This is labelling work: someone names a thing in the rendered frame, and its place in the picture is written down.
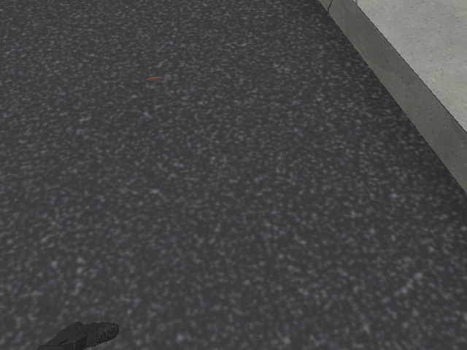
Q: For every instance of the left robot hand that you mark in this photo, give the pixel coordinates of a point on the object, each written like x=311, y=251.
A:
x=79, y=336

